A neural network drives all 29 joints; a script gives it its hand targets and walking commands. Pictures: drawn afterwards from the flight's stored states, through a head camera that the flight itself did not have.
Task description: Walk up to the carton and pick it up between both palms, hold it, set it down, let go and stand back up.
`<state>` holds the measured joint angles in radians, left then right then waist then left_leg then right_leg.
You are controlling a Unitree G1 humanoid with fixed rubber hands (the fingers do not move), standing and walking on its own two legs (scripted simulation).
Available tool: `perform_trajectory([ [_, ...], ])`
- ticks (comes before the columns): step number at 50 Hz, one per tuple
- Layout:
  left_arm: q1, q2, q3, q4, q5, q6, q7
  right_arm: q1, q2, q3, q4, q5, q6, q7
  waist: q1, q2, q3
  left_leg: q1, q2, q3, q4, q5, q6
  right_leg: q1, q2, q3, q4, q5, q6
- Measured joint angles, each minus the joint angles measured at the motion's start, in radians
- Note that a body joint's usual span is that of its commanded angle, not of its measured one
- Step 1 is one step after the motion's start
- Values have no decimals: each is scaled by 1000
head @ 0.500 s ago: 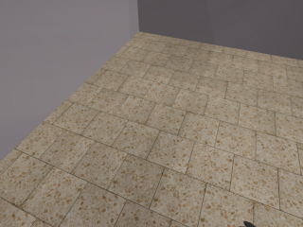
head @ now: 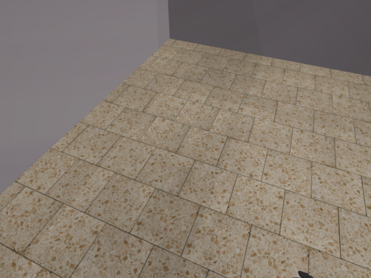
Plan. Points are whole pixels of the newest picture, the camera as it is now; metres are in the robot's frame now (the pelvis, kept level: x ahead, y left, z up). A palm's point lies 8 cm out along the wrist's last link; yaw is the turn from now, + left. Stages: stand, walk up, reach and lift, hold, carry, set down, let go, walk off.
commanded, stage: stand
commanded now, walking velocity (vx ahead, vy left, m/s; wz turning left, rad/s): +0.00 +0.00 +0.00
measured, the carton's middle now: out of the picture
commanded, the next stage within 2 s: walk up in 0.10 s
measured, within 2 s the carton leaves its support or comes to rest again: neither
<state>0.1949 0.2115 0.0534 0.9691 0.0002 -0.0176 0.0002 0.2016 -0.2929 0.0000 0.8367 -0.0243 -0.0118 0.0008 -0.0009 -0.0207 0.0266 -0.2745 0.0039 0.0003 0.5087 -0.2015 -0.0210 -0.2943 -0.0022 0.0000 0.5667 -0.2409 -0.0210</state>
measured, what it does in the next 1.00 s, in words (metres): steps to the left, turning right: left foot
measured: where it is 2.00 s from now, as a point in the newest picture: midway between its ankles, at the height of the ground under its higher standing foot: outside the picture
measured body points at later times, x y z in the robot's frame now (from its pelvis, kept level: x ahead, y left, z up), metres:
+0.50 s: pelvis -0.02 +0.03 -0.01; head +0.00 +0.06 +0.44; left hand +0.07 +0.29 -0.16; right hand +0.08 -0.28 -0.10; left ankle -0.03 +0.11 -0.72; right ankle +0.04 -0.11 -0.73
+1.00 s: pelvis -0.09 +0.12 -0.01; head -0.07 +0.13 +0.44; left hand +0.09 +0.35 -0.15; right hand -0.08 -0.18 -0.12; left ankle -0.02 +0.11 -0.73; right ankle -0.10 -0.04 -0.70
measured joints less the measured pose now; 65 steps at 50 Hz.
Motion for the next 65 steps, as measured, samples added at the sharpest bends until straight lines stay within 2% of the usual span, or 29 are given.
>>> perform_trajectory([
  [15,0,0,0,8,0,-3,0,-2,0,0,2,0,2,2,0,-4,-11,-2,1,0,7,-5,4,4,1,0,-8,5,1],
  [17,0,1,1,-4,0,6,-2,-18,-16,0,3,0,17,12,1,9,2,-28,10,1,107,-67,26,4,15,1,-8,10,1],
  [20,0,8,16,-37,0,18,-2,-37,-40,-2,3,0,45,17,1,14,35,-71,-1,1,330,-240,46,4,28,1,-8,22,1],
  [22,0,16,27,-55,0,26,-2,-40,-54,-7,2,0,52,19,0,14,52,-75,-4,0,400,-262,55,-1,34,1,-8,30,2],
  [24,0,25,34,-76,0,37,-3,-40,-66,-13,2,4,58,21,0,15,55,-74,-4,-1,388,-263,60,-23,41,0,-9,42,10],
  [26,0,34,36,-96,0,44,-3,-39,-74,-18,1,5,62,22,-2,16,54,-49,-3,-2,263,-256,63,-52,46,-1,-9,58,27],
  [27,-1,40,36,-102,0,47,-3,-40,-74,-19,2,5,63,22,-2,9,58,-37,-6,2,199,-205,75,-62,44,2,-8,64,35],
  [28,0,47,37,-103,0,52,-3,-40,-66,-19,2,5,64,22,-1,-4,67,-36,-12,12,193,-172,91,-64,40,9,2,39,36],
  [29,3,47,39,-102,0,62,-2,-40,-62,-19,2,5,65,23,-1,-6,69,-35,-8,23,191,-157,104,-78,43,8,46,-46,36],
  [31,6,49,43,-100,0,80,-3,-40,-51,-19,2,5,65,23,-1,-6,63,-29,1,46,157,-132,118,-125,44,8,181,-134,36],
  [33,6,56,43,-100,0,81,-3,-40,-38,-19,2,5,65,23,-1,-6,56,-22,7,67,108,-101,125,-158,42,9,279,-139,36],
  [36,7,68,45,-101,0,81,-8,-40,-18,-19,2,5,64,23,0,-9,41,-19,9,98,54,-65,135,-169,37,9,341,-139,36],
  [45,8,77,48,-104,0,84,-32,-51,15,-19,2,5,55,23,4,-16,39,-19,9,276,38,-48,180,-170,-13,10,348,-138,36],
  [52,8,77,48,-109,0,92,-66,-51,-10,-19,2,5,53,23,4,-15,48,-26,29,421,49,-41,193,-168,-53,10,348,-137,36],
  [56,8,77,48,-114,0,93,-83,-50,-37,-23,2,5,53,23,4,-15,48,-46,52,482,67,-34,193,-137,-62,10,328,-137,36],
  [59,8,78,48,-114,0,95,-85,-50,-62,-29,2,5,52,23,5,-15,48,-72,72,508,99,-32,193,-70,-64,11,252,-138,27],
  [60,8,78,48,-114,0,95,-85,-52,-72,-31,2,5,52,23,5,-14,49,-87,80,511,123,-38,191,-48,-63,10,225,-175,22],
  [61,9,78,44,-113,0,96,-85,-57,-81,-33,2,5,53,23,5,-3,61,-95,99,508,149,-51,179,-48,-50,9,226,-185,22],
  [62,10,78,43,-113,0,99,-85,-58,-85,-35,2,5,54,23,5,0,71,-101,108,496,176,-94,148,-48,-41,10,226,-169,22],
  [64,10,79,43,-114,0,109,-85,-59,-92,-35,3,5,56,23,7,-4,89,-134,94,401,314,-222,85,-48,-32,13,225,-137,15],
  [65,10,79,43,-114,0,113,-85,-59,-96,-35,3,5,56,23,7,-6,96,-148,79,343,403,-244,64,-48,-28,16,220,-125,13],
])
